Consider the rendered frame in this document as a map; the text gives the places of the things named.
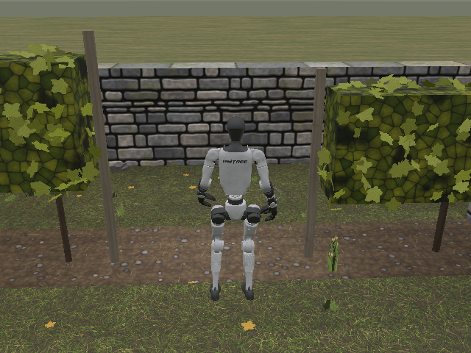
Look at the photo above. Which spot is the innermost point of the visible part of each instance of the left robot upper arm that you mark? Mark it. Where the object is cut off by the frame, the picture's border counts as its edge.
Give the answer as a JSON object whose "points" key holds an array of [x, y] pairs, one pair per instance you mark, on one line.
{"points": [[212, 155]]}

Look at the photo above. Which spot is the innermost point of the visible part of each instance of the right robot upper arm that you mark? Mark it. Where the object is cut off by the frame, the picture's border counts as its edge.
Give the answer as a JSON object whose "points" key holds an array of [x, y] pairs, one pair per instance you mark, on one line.
{"points": [[259, 156]]}

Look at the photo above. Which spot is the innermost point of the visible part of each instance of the robot right forearm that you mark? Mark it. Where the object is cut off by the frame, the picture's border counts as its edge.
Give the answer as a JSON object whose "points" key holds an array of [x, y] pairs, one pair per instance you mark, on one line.
{"points": [[270, 196]]}

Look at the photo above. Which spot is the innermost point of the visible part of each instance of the robot left forearm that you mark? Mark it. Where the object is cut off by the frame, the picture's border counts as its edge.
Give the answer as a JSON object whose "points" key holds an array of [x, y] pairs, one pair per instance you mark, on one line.
{"points": [[201, 190]]}

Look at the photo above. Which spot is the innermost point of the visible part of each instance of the right robot hand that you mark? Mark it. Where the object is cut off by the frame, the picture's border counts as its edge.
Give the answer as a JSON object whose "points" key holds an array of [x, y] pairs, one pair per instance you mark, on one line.
{"points": [[266, 210]]}

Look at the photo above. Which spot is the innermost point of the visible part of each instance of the robot left thigh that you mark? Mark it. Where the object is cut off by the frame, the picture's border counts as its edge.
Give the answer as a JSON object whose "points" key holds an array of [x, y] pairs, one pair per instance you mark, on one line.
{"points": [[217, 216]]}

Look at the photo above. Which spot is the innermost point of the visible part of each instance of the robot right shin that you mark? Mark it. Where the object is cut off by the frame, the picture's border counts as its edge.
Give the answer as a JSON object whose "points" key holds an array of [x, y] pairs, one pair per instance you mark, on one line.
{"points": [[249, 263]]}

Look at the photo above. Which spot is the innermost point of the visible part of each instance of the left robot hand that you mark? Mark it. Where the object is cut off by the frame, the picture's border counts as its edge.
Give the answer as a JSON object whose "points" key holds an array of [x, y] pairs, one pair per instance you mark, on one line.
{"points": [[207, 196]]}

